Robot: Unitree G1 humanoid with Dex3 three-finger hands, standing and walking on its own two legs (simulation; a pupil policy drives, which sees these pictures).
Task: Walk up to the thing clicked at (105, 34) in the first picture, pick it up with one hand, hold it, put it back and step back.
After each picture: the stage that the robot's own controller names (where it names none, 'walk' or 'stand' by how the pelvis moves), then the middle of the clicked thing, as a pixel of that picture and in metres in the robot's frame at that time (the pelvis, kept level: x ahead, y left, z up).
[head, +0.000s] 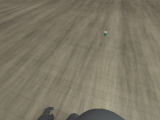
stand; (105, 33) +2.20 -0.37 -0.72
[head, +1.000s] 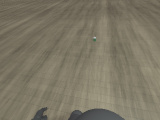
walk; (94, 39) +2.10 +0.07 -0.70
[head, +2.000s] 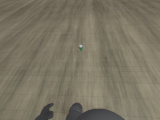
walk; (81, 47) +1.50 +0.31 -0.72
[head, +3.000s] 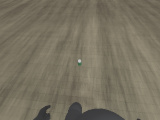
walk; (79, 62) +1.01 +0.26 -0.71
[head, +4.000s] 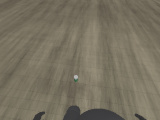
walk; (75, 78) +0.64 +0.19 -0.70
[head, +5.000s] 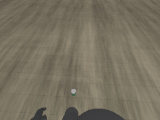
stand; (73, 92) +0.41 +0.18 -0.70
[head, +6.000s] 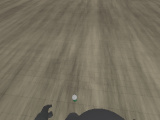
stand; (74, 98) +0.37 +0.19 -0.72
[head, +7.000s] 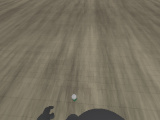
stand; (74, 97) +0.38 +0.20 -0.72
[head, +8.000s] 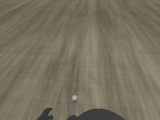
stand; (74, 98) +0.37 +0.20 -0.73
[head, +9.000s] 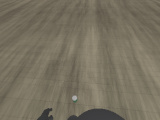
stand; (74, 99) +0.37 +0.20 -0.73
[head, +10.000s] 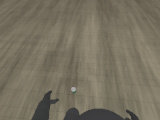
go down; (73, 90) +0.39 +0.19 -0.70
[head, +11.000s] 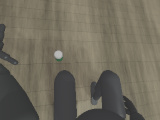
go down; (58, 56) +0.47 +0.22 -0.29
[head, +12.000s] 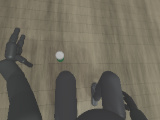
close in; (60, 56) +0.46 +0.21 -0.29
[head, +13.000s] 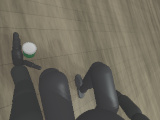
close in; (29, 50) +0.46 +0.25 -0.23
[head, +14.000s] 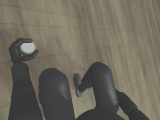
close; (27, 49) +0.44 +0.25 -0.24
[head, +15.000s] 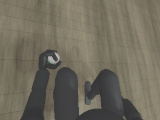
lift; (52, 59) +0.38 +0.24 -0.16
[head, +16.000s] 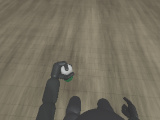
lift; (67, 73) +0.33 +0.17 +0.01
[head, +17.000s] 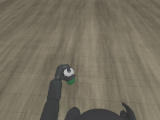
hold; (69, 76) +0.32 +0.16 -0.01
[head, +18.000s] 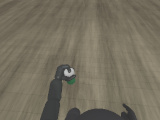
hold; (70, 76) +0.32 +0.16 -0.01
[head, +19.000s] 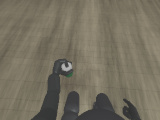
crouch; (67, 70) +0.37 +0.17 -0.06
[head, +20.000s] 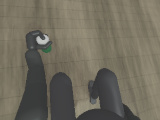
lower; (44, 44) +0.51 +0.24 -0.11
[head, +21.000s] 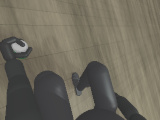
lower; (21, 50) +0.45 +0.26 -0.24
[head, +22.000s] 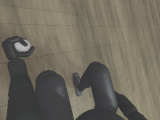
lower; (23, 49) +0.45 +0.26 -0.24
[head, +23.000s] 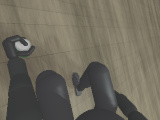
lower; (23, 48) +0.45 +0.25 -0.24
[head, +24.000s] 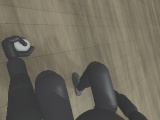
lower; (23, 49) +0.45 +0.26 -0.24
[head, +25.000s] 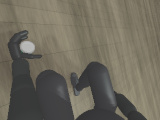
open; (26, 50) +0.45 +0.24 -0.25
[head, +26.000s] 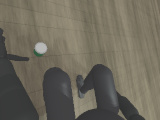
stand; (40, 50) +0.44 +0.22 -0.25
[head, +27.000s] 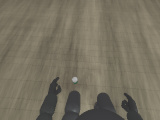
stand; (75, 80) +0.41 +0.16 -0.56
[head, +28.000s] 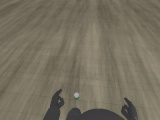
stand; (76, 96) +0.39 +0.15 -0.66
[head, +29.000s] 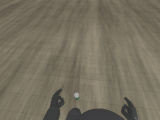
stand; (76, 96) +0.39 +0.15 -0.67
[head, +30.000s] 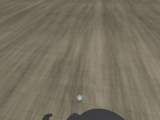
stand; (79, 98) +0.40 +0.14 -0.72
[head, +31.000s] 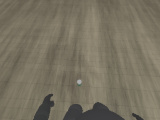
walk; (79, 82) +0.45 +0.11 -0.71
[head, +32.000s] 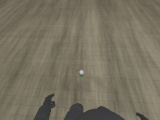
walk; (81, 73) +0.65 +0.14 -0.70
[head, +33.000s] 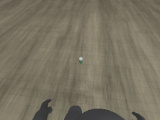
walk; (80, 60) +0.99 +0.20 -0.70
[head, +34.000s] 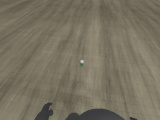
stand; (81, 63) +1.03 +0.16 -0.72
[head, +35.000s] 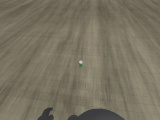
stand; (80, 63) +1.03 +0.19 -0.73
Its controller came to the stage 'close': yes
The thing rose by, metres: 0.70
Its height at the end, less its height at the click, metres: +0.00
